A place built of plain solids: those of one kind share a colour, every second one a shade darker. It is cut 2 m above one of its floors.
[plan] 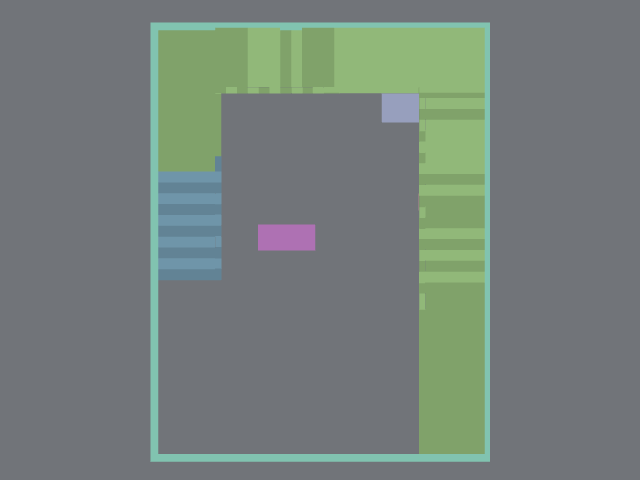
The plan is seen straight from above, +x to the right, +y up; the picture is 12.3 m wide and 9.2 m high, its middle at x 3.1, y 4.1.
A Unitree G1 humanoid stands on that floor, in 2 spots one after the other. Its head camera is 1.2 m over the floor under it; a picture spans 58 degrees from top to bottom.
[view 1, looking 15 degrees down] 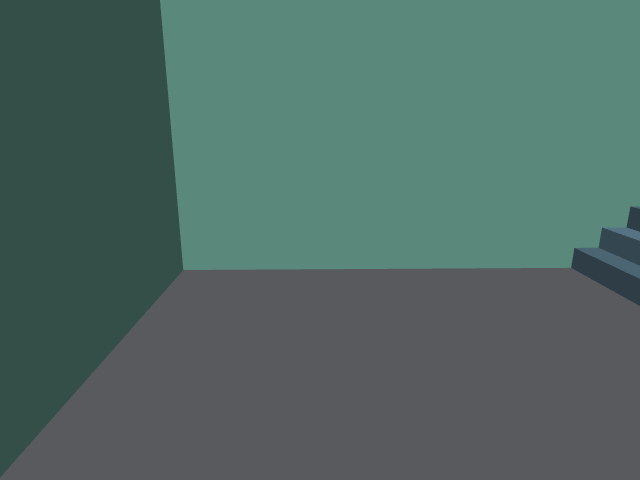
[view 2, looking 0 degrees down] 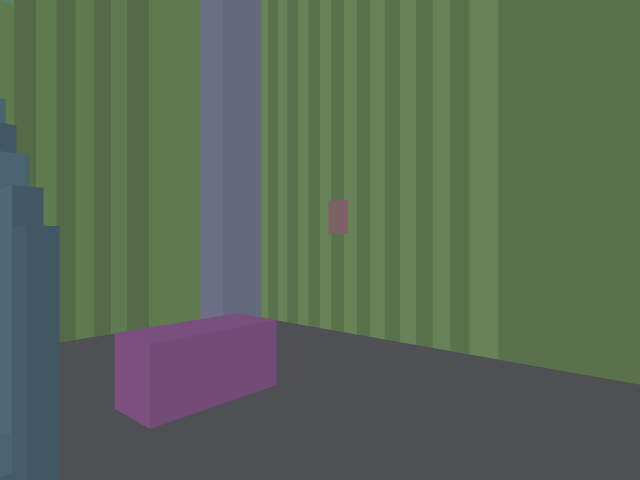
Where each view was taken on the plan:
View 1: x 3.51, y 1.10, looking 179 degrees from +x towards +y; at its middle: wall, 3.64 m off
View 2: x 0.55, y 1.28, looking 41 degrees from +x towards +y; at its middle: piece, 5.90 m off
